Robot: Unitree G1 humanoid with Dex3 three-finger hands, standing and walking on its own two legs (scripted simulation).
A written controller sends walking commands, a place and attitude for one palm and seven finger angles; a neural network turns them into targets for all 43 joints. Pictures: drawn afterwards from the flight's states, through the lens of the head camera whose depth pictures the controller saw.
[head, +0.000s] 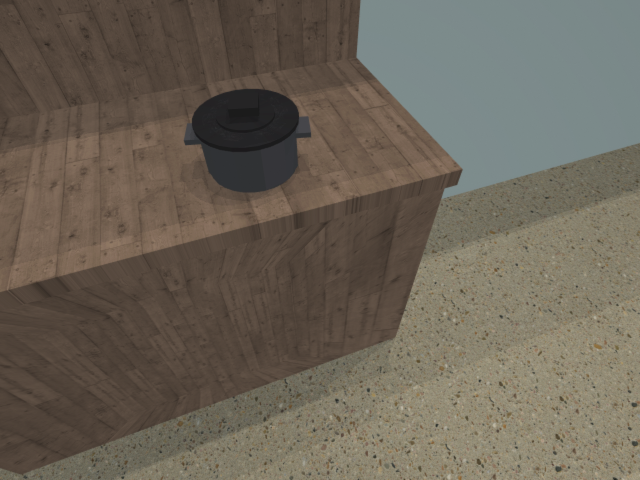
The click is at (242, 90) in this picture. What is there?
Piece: lid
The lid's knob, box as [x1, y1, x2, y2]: [228, 92, 258, 116]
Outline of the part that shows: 257,92 229,94 229,116 258,115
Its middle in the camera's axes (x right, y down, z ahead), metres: -0.13 -0.23 +0.65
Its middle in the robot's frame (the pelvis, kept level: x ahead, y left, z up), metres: +0.65 +0.17 +0.12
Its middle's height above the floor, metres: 0.89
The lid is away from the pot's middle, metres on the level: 0.00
